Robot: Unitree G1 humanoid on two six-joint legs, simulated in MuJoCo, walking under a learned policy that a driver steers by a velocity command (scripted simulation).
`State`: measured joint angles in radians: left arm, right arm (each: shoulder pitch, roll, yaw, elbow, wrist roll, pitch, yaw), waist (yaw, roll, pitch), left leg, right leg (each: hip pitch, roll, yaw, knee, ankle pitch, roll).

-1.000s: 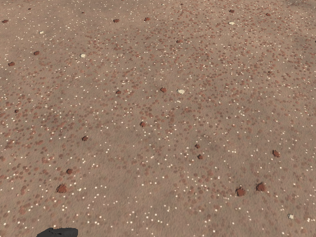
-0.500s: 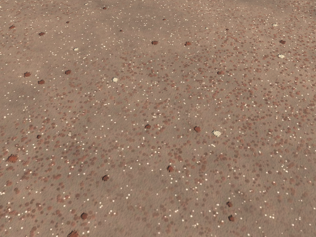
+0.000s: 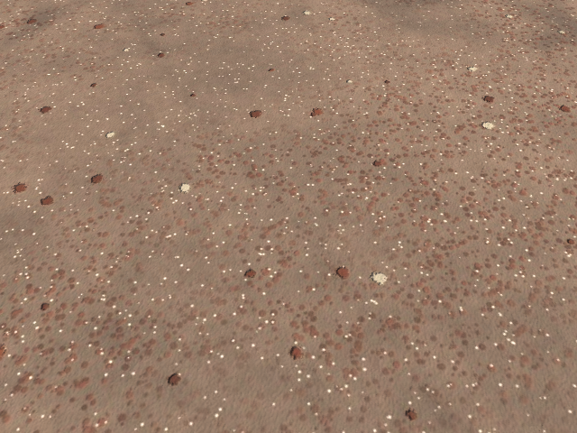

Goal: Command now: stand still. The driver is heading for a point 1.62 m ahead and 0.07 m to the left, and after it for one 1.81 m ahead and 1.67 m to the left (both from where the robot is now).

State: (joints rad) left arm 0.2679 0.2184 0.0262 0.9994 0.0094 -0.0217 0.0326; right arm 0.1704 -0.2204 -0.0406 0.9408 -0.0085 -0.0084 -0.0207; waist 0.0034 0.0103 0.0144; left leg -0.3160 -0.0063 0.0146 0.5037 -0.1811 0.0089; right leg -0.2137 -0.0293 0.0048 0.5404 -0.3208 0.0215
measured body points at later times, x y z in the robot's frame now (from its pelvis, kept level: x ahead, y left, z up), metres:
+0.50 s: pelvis +0.02 -0.01 +0.00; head +0.03 -0.01 +0.45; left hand +0.04 +0.24 -0.15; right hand +0.10 -0.26 -0.15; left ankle +0.05 +0.12 -0.73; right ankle -0.02 -0.13 -0.73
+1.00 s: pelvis +0.02 -0.01 +0.00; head +0.03 -0.01 +0.45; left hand +0.00 +0.22 -0.15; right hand +0.06 -0.25 -0.15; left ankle +0.05 +0.12 -0.73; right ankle -0.02 -0.13 -0.73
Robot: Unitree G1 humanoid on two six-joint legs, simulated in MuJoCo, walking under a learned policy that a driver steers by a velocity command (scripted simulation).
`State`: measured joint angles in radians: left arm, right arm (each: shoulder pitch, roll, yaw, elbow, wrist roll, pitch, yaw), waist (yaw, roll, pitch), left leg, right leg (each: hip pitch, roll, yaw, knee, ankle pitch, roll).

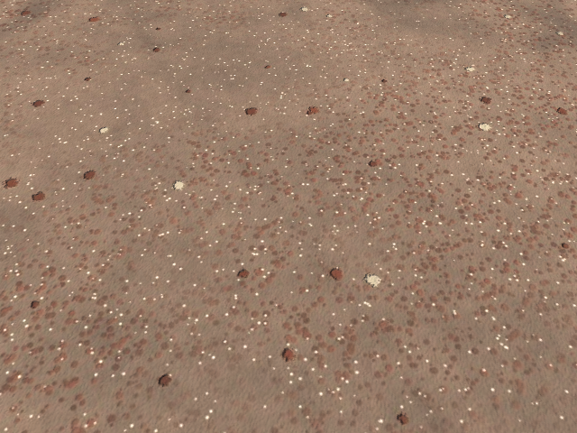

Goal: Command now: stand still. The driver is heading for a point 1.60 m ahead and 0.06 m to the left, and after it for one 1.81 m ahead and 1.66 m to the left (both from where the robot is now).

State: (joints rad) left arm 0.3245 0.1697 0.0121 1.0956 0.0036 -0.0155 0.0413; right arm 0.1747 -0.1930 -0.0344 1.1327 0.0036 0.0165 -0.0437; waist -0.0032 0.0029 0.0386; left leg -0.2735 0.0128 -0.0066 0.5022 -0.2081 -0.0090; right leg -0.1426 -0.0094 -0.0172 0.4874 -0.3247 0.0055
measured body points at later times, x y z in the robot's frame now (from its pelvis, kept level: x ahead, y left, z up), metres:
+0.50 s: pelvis +0.00 +0.00 +0.00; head +0.02 +0.00 +0.45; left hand -0.03 +0.23 -0.16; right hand +0.03 -0.24 -0.16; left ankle +0.04 +0.12 -0.74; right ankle -0.04 -0.12 -0.74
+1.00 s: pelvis +0.05 +0.02 -0.01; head +0.05 +0.03 +0.44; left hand -0.02 +0.26 -0.16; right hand +0.07 -0.23 -0.15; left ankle +0.05 +0.12 -0.73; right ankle -0.04 -0.12 -0.74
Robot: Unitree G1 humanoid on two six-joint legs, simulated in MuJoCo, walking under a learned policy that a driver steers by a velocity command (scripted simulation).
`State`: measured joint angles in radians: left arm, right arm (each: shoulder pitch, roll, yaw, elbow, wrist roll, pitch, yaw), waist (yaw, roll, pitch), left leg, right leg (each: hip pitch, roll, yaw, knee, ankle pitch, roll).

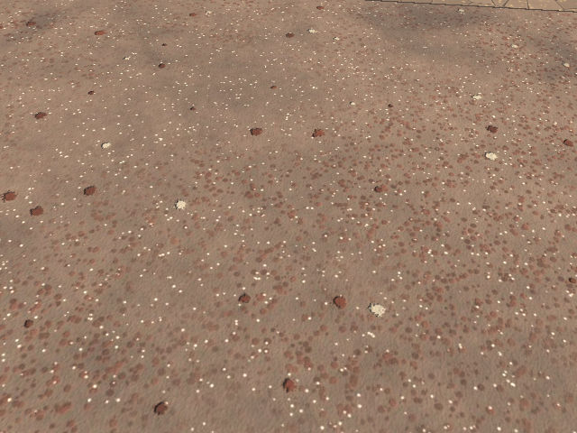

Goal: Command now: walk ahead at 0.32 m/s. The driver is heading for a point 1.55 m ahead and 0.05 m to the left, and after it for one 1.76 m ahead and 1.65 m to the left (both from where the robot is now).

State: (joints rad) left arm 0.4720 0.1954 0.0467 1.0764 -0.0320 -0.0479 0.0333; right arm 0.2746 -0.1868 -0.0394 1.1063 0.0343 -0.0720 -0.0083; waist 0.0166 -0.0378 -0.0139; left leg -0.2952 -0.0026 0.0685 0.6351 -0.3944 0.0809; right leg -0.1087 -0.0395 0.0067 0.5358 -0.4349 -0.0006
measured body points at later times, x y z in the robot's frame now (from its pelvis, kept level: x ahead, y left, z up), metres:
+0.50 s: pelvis +0.24 -0.03 -0.02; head +0.28 -0.03 +0.43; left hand +0.47 +0.19 -0.11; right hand +0.12 -0.28 -0.15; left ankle +0.01 +0.10 -0.72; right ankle +0.38 -0.13 -0.73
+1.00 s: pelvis +0.52 -0.03 +0.01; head +0.55 -0.03 +0.46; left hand +0.48 +0.23 -0.14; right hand +0.73 -0.26 -0.10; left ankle +0.71 +0.10 -0.70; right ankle +0.38 -0.13 -0.73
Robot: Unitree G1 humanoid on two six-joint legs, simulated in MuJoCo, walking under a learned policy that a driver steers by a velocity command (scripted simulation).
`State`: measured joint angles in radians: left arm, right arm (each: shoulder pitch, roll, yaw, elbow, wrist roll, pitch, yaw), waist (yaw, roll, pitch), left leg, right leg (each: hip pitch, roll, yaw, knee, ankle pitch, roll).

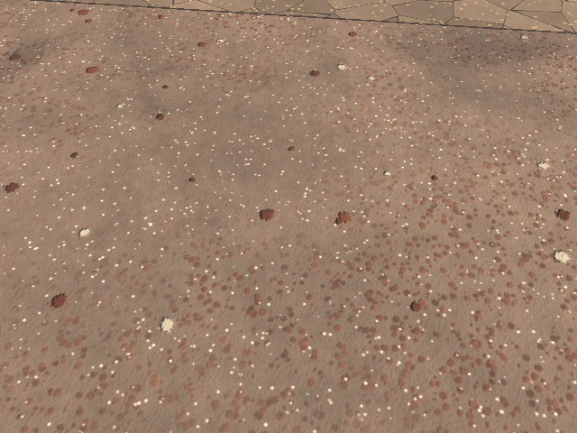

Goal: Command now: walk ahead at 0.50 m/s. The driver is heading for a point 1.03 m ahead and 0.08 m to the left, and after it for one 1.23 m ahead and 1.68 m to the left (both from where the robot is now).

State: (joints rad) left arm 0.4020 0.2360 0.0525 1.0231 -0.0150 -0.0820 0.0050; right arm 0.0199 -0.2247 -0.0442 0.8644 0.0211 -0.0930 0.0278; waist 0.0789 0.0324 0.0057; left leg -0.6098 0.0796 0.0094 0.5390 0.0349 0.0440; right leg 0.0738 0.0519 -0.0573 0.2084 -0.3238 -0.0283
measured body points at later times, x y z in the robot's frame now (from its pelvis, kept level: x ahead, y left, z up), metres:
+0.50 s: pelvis +0.28 +0.03 +0.01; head +0.31 +0.03 +0.46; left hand +0.48 +0.26 -0.10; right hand +0.26 -0.23 -0.13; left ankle +0.18 +0.12 -0.73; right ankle +0.48 -0.13 -0.69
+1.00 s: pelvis +0.57 -0.02 +0.01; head +0.58 -0.02 +0.46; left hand +0.56 +0.24 -0.13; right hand +0.73 -0.27 -0.11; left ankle +0.75 +0.16 -0.67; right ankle +0.50 -0.11 -0.73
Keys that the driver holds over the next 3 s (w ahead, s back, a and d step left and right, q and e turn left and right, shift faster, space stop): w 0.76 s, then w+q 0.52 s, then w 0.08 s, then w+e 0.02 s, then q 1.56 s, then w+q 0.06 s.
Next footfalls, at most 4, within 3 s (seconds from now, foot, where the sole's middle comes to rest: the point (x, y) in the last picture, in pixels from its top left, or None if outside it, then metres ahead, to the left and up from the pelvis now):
0.06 left None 0.22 0.13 -0.77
0.62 right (371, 409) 0.54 -0.11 -0.77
1.18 left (273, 291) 0.84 0.14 -0.77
1.64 right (316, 205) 1.15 0.04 -0.77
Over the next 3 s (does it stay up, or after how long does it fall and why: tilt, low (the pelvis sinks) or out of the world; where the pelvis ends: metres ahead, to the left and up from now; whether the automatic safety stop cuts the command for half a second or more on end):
stays up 0.96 0.12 -0.01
